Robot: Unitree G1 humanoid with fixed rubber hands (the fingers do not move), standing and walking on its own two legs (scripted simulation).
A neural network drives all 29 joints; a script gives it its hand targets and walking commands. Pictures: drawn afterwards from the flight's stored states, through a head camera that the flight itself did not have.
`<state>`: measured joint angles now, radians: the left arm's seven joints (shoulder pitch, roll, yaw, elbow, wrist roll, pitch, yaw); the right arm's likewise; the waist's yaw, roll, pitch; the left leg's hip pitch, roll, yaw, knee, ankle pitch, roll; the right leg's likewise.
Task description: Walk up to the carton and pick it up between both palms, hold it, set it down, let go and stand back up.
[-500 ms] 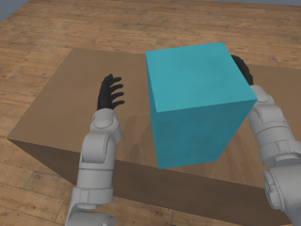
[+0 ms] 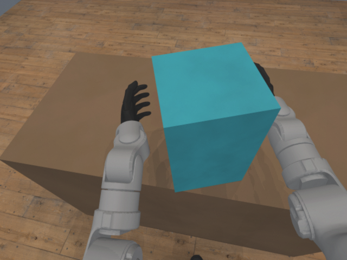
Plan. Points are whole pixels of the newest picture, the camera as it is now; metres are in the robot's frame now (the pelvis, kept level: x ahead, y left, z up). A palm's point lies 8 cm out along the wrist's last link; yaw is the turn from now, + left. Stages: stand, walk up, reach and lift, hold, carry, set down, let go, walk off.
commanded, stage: reach and lift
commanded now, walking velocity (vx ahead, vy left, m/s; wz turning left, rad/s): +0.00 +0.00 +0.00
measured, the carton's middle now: (203, 127) +0.39 -0.03 +0.07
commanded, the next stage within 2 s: none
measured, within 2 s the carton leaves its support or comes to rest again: leaves its support in 1.46 s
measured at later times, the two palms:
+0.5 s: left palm (133, 121) +0.37 +0.12 +0.13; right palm (255, 99) +0.44 -0.15 +0.11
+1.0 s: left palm (130, 122) +0.36 +0.12 +0.13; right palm (252, 99) +0.44 -0.14 +0.11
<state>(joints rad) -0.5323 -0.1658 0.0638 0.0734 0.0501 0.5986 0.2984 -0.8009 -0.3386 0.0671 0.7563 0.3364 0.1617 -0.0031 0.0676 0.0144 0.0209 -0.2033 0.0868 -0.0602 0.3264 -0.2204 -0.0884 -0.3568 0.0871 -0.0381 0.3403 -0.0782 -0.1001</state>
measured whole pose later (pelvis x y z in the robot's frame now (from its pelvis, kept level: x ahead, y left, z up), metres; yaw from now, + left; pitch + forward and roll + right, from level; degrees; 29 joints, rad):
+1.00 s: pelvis +0.00 -0.02 +0.00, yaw +1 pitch +4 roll +1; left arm -0.49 -0.18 0.09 -0.04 0.09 0.63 0.29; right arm -0.76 -0.25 0.11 0.62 0.34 0.19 -0.15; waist 0.05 0.01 0.07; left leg -0.17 0.10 -0.06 0.32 -0.22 -0.06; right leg -0.32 0.10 -0.06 0.36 -0.11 -0.12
